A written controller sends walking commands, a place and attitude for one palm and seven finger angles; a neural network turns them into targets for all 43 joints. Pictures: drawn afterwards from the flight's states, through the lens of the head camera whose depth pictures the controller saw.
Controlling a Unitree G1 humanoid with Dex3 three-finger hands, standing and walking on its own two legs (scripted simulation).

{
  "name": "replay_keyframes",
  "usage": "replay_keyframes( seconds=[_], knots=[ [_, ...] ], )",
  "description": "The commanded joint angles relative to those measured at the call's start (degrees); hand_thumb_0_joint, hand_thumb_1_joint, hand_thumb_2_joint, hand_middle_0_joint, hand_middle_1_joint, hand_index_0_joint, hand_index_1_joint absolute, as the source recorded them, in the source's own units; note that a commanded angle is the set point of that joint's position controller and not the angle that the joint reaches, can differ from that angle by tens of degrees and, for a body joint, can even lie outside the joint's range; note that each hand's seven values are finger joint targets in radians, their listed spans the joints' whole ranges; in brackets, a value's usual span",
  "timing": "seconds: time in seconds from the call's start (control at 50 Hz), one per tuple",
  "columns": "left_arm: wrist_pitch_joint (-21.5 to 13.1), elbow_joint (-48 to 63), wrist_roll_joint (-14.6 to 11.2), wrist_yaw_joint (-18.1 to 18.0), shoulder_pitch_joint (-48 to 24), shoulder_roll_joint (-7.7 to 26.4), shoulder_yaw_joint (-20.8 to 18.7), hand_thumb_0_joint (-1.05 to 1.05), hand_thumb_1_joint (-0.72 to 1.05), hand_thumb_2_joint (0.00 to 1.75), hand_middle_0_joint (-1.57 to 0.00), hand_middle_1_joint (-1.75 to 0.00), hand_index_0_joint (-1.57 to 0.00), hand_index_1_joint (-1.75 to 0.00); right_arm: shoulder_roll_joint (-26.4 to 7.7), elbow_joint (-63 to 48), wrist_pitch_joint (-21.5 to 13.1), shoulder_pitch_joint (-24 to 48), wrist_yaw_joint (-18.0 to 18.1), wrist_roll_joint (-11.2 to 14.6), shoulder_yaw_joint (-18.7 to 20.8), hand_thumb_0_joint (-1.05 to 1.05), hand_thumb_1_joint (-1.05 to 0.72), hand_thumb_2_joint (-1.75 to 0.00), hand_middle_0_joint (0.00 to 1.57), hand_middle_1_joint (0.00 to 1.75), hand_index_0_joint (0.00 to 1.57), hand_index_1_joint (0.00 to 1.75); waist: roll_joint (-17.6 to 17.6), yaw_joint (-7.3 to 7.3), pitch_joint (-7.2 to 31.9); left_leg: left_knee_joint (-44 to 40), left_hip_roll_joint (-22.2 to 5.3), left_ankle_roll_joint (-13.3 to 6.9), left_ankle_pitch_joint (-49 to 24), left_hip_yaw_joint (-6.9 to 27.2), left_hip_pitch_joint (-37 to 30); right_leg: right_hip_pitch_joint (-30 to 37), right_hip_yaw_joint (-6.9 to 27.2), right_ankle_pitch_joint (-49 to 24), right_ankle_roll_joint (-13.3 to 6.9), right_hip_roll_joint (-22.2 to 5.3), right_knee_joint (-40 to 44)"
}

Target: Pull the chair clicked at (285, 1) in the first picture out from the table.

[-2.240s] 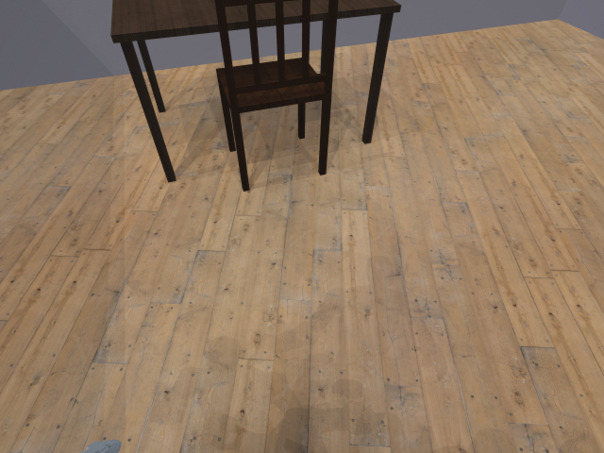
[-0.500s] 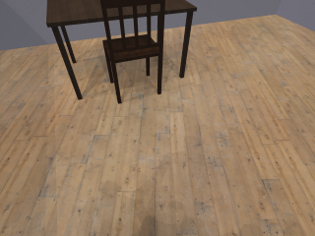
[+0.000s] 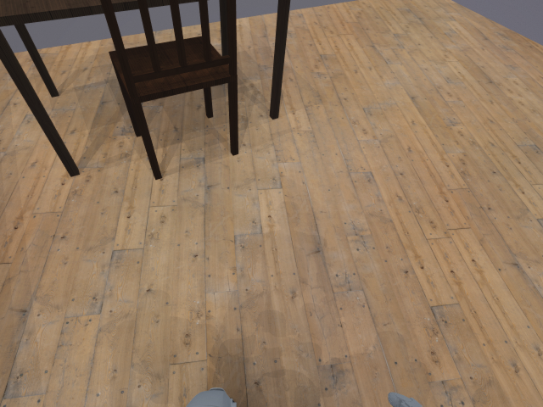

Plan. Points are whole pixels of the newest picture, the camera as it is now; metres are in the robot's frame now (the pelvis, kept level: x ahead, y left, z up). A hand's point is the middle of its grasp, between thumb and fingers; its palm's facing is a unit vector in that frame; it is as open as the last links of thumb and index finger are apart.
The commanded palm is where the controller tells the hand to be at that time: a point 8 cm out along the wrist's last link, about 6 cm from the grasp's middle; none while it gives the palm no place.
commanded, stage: walk to a spot facing it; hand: left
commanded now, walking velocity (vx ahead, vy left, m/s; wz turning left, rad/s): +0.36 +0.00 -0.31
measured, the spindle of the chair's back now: (177, 26) +1.25 +0.47 -0.06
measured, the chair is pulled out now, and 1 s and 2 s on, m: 0.00 0.00 0.00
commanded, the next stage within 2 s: turn to face it in 1.44 s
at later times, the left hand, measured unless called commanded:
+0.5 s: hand (218, 272) +0.37 +0.14 -0.15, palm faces -0.26 -0.95 -0.17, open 7.4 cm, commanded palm none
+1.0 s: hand (211, 245) +0.45 +0.18 -0.18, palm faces -0.18 -0.97 -0.15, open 7.3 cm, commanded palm none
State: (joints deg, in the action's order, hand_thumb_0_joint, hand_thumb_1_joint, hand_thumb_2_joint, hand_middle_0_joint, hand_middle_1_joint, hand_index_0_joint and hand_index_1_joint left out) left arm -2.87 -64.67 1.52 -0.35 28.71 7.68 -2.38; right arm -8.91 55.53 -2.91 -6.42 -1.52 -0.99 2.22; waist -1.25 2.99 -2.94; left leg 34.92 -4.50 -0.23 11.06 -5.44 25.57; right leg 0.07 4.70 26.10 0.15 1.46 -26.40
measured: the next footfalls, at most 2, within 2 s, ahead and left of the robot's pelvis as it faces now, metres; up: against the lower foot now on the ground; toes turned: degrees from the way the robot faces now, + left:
right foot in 0.54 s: +0.34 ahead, -0.14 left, +0.00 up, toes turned -20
left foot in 0.92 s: +0.54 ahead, +0.07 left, +0.00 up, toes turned -2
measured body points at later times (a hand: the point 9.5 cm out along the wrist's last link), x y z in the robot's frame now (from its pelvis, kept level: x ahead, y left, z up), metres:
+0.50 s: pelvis +0.21 +0.00 +0.01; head +0.24 +0.00 +0.46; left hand +0.39 +0.20 -0.13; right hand +0.05 -0.19 -0.13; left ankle +0.10 +0.11 -0.72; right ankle +0.29 -0.13 -0.70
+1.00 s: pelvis +0.43 -0.01 +0.00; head +0.44 +0.02 +0.45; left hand +0.46 +0.23 -0.17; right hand +0.44 -0.27 -0.12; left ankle +0.50 +0.07 -0.72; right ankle +0.31 -0.12 -0.66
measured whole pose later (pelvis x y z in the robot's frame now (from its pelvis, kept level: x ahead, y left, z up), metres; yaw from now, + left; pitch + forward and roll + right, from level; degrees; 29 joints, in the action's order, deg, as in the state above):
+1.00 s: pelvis +0.43 -0.01 +0.00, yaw -14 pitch -2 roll -2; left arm -0.6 -63.7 1.4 0.8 19.9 11.7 -3.8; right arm -11.3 57.3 -4.5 -12.7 -0.3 -2.2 3.3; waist -1.7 0.2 -1.6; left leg 37.6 -6.2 -2.4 16.8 -11.0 19.0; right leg -16.0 -3.1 26.6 -1.5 -2.1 -56.9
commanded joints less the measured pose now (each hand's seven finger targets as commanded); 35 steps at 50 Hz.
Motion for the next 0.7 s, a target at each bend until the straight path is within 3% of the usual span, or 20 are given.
replay_keyframes(
  seconds=[0.0,0.02,0.04,0.06,0.12,0.18,0.28,0.34,0.4,0.44,0.46,0.48,0.5,0.52,0.54,0.56,0.58,0.62,0.66,0.68],
  knots=[
    [-1.2,5.8,-0.7,0.1,0.0,5.4,-1.8,0.00,0.90,0.90,-0.20,-0.30,-0.20,-0.30,-16.7,3.7,-0.8,-24.8,2.2,-0.7,3.9,0.00,-0.90,-0.90,0.20,0.30,0.20,0.30,17.3,-9.51,13.4,-19.9,-24.6,-10.7,12.2,34.7,-35.9,-33.6,-3.1,6.4,-3.5,1.2,-45.1],
    [-0.8,6.1,-0.4,-0.1,-4.0,5.4,-1.5,0.00,0.90,0.90,-0.20,-0.30,-0.20,-0.30,-13.7,3.1,-0.8,-19.6,2.4,-0.3,3.4,0.00,-0.90,-0.90,0.20,0.30,0.20,0.30,14.4,-8.71,8.2,-23.1,-24.1,-10.4,20.6,33.0,-28.1,-36.5,-2.0,2.4,-3.6,-2.0,-50.9],
    [-0.4,6.8,-0.2,0.5,-7.6,5.5,-1.5,0.00,0.90,0.90,-0.20,-0.30,-0.20,-0.30,-10.3,1.8,-0.9,-15.2,2.5,-0.3,2.7,0.00,-0.90,-0.90,0.20,0.30,0.20,0.30,9.0,-7.07,0.9,-24.4,-22.2,-10.3,22.2,29.5,-19.9,-38.6,-2.5,-2.0,-3.4,-5.2,-51.8],
    [0.2,6.7,0.3,0.9,-8.2,4.5,-1.7,0.00,0.90,0.90,-0.20,-0.30,-0.20,-0.30,-7.3,1.6,-1.2,-12.6,2.5,-0.6,1.9,0.00,-0.90,-0.90,0.20,0.30,0.20,0.30,5.9,-5.04,-3.2,-25.4,-20.0,-8.9,20.6,23.9,-13.4,-37.4,-2.4,-5.2,-3.0,-6.7,-50.6],
    [2.3,6.3,0.6,1.6,-5.3,2.7,-1.6,0.00,0.90,0.90,-0.20,-0.30,-0.20,-0.30,-5.2,2.0,-2.4,-10.5,2.7,-0.4,1.2,0.00,-0.90,-0.90,0.20,0.30,0.20,0.30,7.4,-1.26,-2.2,-25.6,-14.7,-7.1,10.6,9.1,-7.4,-32.2,-3.7,-10.2,-1.8,-8.1,-44.1],
    [3.1,7.9,0.7,1.9,-7.8,2.9,-2.0,0.00,0.90,0.90,-0.20,-0.30,-0.20,-0.30,-5.6,2.2,-2.9,-11.9,2.7,-0.5,1.8,0.00,-0.90,-0.90,0.20,0.30,0.20,0.30,5.8,-0.93,-2.0,-27.0,-14.0,-8.3,5.8,5.4,-10.3,-34.7,-4.2,-14.8,-0.6,-9.0,-38.4],
    [2.9,11.3,0.8,2.4,-18.9,3.8,-1.5,0.00,0.90,0.90,-0.20,-0.30,-0.20,-0.30,-6.7,4.6,-3.0,-17.9,2.6,-0.3,1.8,0.00,-0.90,-0.90,0.20,0.30,0.20,0.30,4.9,-3.92,-3.3,-26.3,-13.5,-8.3,-4.7,0.8,-20.9,-38.3,-7.6,-18.6,0.4,-9.2,-24.0],
    [2.5,13.1,0.5,2.4,-25.2,3.7,-1.0,0.00,0.90,0.90,-0.20,-0.30,-0.20,-0.30,-6.7,6.4,-2.5,-22.1,2.5,-0.7,1.5,0.00,-0.90,-0.90,0.20,0.30,0.20,0.30,5.2,-6.20,-4.8,-24.7,-14.1,-8.1,-11.8,-0.6,-24.2,-37.0,-9.8,-16.7,-0.4,-7.9,-17.2],
    [2.1,13.7,0.3,2.4,-28.0,3.7,-0.9,0.00,0.90,0.90,-0.20,-0.30,-0.20,-0.30,-7.3,7.5,-2.0,-23.6,2.6,-1.1,1.2,0.00,-0.90,-0.90,0.20,0.30,0.20,0.30,6.7,-6.80,-4.7,-21.8,-14.4,-7.4,-18.4,-2.8,-26.5,-33.8,-11.3,-14.6,-1.7,-6.4,-12.1],
    [1.6,13.1,0.3,2.2,-26.1,4.5,-0.9,0.00,0.90,0.90,-0.20,-0.30,-0.20,-0.30,-7.9,8.0,-1.7,-23.8,2.6,-1.0,1.2,0.00,-0.90,-0.90,0.20,0.30,0.20,0.30,6.7,-5.47,-2.9,-16.8,-13.9,-6.7,-28.5,-4.2,-27.7,-28.0,-13.7,-11.7,-3.1,-3.8,-8.8],
    [1.3,11.7,0.4,2.1,-21.8,5.0,-1.2,0.00,0.90,0.90,-0.20,-0.30,-0.20,-0.30,-8.3,8.1,-1.5,-23.1,2.7,-0.8,1.2,0.00,-0.90,-0.90,0.20,0.30,0.20,0.30,6.3,-3.18,-0.6,-11.0,-13.3,-5.8,-36.1,-5.7,-27.9,-22.0,-15.1,-12.1,-4.0,-2.1,-6.2],
    [0.7,9.2,0.5,1.9,-14.6,6.3,-1.7,0.00,0.90,0.90,-0.20,-0.30,-0.20,-0.30,-8.4,8.1,-1.5,-22.3,2.6,-0.4,1.1,0.00,-0.90,-0.90,0.20,0.30,0.20,0.30,5.8,0.12,3.2,-1.7,-11.2,-4.1,-38.9,-7.9,-24.1,-10.7,-16.2,-15.6,-4.9,-0.4,-3.3],
    [0.0,6.4,0.7,1.3,-5.5,10.3,-2.8,0.00,0.90,0.90,-0.20,-0.30,-0.20,-0.30,-7.7,7.5,-1.6,-21.1,2.1,0.3,1.0,0.00,-0.90,-0.90,0.20,0.30,0.20,0.30,2.2,4.27,9.5,12.1,-9.4,-2.0,-30.4,-9.3,-13.4,5.2,-8.4,-17.5,-7.8,-6.9,-2.9],
    [-0.5,4.8,0.3,0.5,1.9,16.9,-4.5,0.00,0.90,0.90,-0.20,-0.30,-0.20,-0.30,-4.1,5.4,-2.2,-22.5,2.1,1.0,0.3,0.00,-0.90,-0.90,0.20,0.30,0.20,0.30,-10.6,5.22,17.5,31.5,-1.1,0.9,9.3,-9.9,4.5,20.9,17.2,-24.6,-15.1,-24.0,1.0],
    [-0.2,4.2,-1.0,0.2,2.3,18.7,-4.6,0.00,0.90,0.90,-0.20,-0.30,-0.20,-0.30,-5.6,4.1,-2.0,-18.1,2.2,1.2,0.7,0.00,-0.90,-0.90,0.20,0.30,0.20,0.30,-7.1,5.22,16.0,42.0,0.4,0.2,21.3,-2.6,9.8,17.9,23.1,-29.7,-18.5,-28.1,6.3],
    [-0.3,5.3,-1.0,0.1,-1.8,17.1,-4.1,0.00,0.90,0.90,-0.20,-0.30,-0.20,-0.30,-4.8,3.7,-1.9,-14.6,2.1,0.7,1.1,0.00,-0.90,-0.90,0.20,0.30,0.20,0.30,-5.7,4.37,11.9,44.4,-2.1,-0.1,16.9,2.1,11.7,10.8,19.0,-27.7,-16.5,-26.0,7.4],
    [-0.4,6.1,-0.8,-0.2,-6.4,14.1,-3.4,0.00,0.90,0.90,-0.20,-0.30,-0.20,-0.30,-4.4,3.4,-1.3,-13.1,2.1,0.4,1.2,0.00,-0.90,-0.90,0.20,0.30,0.20,0.30,-3.5,2.00,5.7,43.4,-4.2,0.1,12.9,3.4,12.7,3.2,14.9,-23.3,-14.8,-24.4,9.4],
    [-0.8,6.8,-0.5,-0.5,-12.1,9.5,-2.0,0.00,0.90,0.90,-0.20,-0.30,-0.20,-0.30,-2.3,4.7,0.3,-15.3,1.9,-0.4,1.0,0.00,-0.90,-0.90,0.20,0.30,0.20,0.30,-0.4,-2.76,1.0,36.4,-6.4,0.8,8.8,3.6,7.2,-10.4,5.1,-18.3,-11.1,-20.2,13.1],
    [-1.3,7.0,0.1,-0.7,-13.5,7.5,-2.0,0.00,0.90,0.90,-0.20,-0.30,-0.20,-0.30,-0.7,5.5,1.2,-18.6,1.5,-0.6,1.2,0.00,-0.90,-0.90,0.20,0.30,0.20,0.30,-2.6,-5.38,0.3,29.2,-6.5,1.6,7.9,2.2,2.5,-17.2,-0.1,-16.2,-10.0,-17.7,14.5],
    [-1.3,7.4,0.2,-0.7,-14.3,7.5,-2.2,0.00,0.90,0.90,-0.20,-0.30,-0.20,-0.30,0.0,5.0,1.5,-18.6,1.3,-0.6,1.2,0.00,-0.90,-0.90,0.20,0.30,0.20,0.30,-4.3,-5.76,-0.5,25.4,-6.5,2.0,6.7,1.6,1.4,-19.5,-1.5,-14.3,-10.1,-16.9,15.3]
  ],
)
